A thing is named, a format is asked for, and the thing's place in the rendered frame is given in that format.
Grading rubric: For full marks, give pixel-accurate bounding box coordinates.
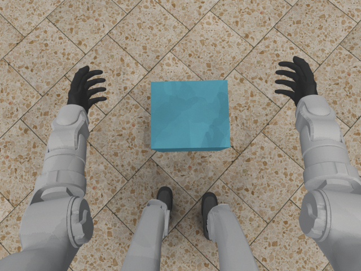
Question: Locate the left robot upper arm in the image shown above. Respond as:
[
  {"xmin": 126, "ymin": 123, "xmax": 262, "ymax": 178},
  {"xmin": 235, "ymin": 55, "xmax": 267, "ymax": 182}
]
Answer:
[{"xmin": 0, "ymin": 196, "xmax": 94, "ymax": 271}]

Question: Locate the right robot forearm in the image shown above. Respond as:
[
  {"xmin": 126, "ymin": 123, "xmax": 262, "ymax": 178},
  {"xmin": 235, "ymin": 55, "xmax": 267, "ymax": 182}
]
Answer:
[{"xmin": 295, "ymin": 95, "xmax": 361, "ymax": 195}]

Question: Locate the robot right hand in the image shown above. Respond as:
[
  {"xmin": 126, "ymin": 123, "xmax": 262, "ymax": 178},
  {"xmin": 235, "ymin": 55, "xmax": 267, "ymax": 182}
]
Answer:
[{"xmin": 275, "ymin": 56, "xmax": 318, "ymax": 107}]

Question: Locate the carton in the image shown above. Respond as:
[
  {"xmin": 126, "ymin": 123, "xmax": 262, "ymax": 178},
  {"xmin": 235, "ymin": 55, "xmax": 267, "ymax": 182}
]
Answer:
[{"xmin": 151, "ymin": 80, "xmax": 231, "ymax": 152}]

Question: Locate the right robot upper arm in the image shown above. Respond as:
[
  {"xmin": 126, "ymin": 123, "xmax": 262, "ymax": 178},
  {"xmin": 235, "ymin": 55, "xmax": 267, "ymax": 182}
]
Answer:
[{"xmin": 298, "ymin": 189, "xmax": 361, "ymax": 271}]

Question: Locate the right robot shin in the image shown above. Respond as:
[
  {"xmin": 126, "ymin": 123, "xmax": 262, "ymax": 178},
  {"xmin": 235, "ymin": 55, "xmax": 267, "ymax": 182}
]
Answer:
[{"xmin": 207, "ymin": 204, "xmax": 237, "ymax": 233}]

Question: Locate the left robot forearm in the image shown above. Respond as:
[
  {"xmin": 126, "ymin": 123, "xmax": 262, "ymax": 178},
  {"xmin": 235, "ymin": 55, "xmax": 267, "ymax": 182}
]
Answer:
[{"xmin": 19, "ymin": 104, "xmax": 90, "ymax": 249}]

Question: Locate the right robot thigh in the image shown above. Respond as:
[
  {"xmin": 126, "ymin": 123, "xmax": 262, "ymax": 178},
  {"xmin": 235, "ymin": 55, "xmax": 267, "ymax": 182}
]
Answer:
[{"xmin": 208, "ymin": 209, "xmax": 259, "ymax": 271}]

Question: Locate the robot left hand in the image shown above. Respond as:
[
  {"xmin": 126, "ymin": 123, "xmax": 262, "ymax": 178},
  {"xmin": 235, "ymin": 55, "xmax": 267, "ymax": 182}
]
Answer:
[{"xmin": 67, "ymin": 65, "xmax": 107, "ymax": 114}]

